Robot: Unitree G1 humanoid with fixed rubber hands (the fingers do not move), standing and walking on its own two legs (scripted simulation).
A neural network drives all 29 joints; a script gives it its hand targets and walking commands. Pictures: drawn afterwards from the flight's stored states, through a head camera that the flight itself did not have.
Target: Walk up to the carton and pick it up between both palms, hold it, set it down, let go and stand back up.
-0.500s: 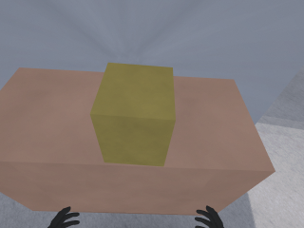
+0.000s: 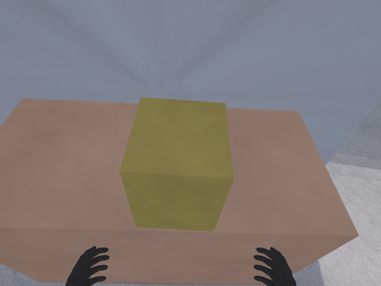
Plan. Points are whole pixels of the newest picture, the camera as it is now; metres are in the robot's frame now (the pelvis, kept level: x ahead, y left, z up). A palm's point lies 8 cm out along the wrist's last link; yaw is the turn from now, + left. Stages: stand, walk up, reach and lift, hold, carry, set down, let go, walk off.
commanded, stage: reach and lift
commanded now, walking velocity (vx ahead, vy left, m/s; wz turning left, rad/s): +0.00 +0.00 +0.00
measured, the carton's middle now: (178, 167) +0.40 +0.03 +0.01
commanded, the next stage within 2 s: none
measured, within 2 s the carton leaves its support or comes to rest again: neither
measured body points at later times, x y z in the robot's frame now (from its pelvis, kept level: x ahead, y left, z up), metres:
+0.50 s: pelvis -0.01 -0.01 +0.00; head -0.02 +0.00 +0.45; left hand +0.16 +0.23 -0.03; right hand +0.17 -0.18 -0.02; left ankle +0.02 +0.09 -0.75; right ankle -0.05 -0.09 -0.75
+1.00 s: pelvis +0.00 +0.00 +0.00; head -0.01 +0.01 +0.45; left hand +0.23 +0.23 +0.02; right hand +0.25 -0.17 +0.03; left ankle +0.02 +0.09 -0.75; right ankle -0.05 -0.09 -0.75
